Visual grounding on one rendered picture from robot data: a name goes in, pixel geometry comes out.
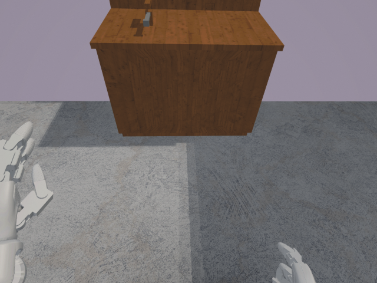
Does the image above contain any robot left forearm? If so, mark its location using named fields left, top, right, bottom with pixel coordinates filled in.
left=0, top=239, right=27, bottom=283

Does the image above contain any tap lever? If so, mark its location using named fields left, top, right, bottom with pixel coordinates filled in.
left=143, top=12, right=151, bottom=27

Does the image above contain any counter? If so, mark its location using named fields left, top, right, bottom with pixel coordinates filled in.
left=90, top=0, right=284, bottom=136

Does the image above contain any robot left hand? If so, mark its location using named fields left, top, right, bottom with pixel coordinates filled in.
left=0, top=121, right=53, bottom=241

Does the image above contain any robot right hand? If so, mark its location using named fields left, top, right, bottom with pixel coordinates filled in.
left=272, top=242, right=316, bottom=283

